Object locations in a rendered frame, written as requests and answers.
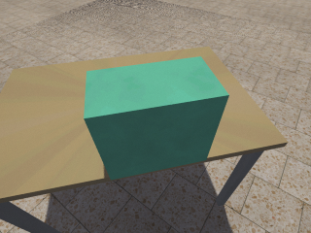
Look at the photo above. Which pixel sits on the table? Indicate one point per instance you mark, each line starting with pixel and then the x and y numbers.
pixel 46 147

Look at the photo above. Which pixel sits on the carton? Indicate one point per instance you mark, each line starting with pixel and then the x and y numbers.
pixel 153 116

